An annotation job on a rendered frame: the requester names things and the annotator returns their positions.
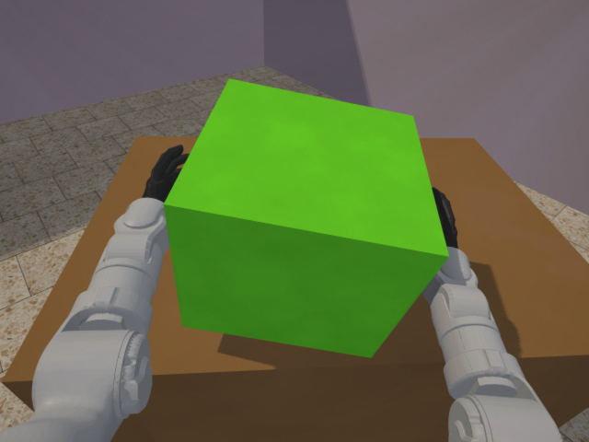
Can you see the robot right upper arm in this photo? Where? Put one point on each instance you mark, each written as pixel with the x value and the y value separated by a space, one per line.
pixel 481 418

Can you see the carton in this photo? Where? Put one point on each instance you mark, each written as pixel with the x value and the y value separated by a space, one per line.
pixel 302 220

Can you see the left robot forearm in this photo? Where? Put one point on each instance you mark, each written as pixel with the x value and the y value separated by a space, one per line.
pixel 120 293

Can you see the robot left upper arm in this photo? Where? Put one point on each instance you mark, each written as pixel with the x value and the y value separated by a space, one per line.
pixel 89 381

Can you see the robot right hand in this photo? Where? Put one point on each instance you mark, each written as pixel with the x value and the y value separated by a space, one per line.
pixel 447 218

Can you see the pedestal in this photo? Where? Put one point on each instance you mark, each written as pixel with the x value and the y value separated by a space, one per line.
pixel 214 387

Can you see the right robot forearm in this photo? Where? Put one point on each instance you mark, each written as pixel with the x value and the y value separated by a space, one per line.
pixel 476 361

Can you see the robot left hand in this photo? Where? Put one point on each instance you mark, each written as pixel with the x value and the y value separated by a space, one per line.
pixel 165 173

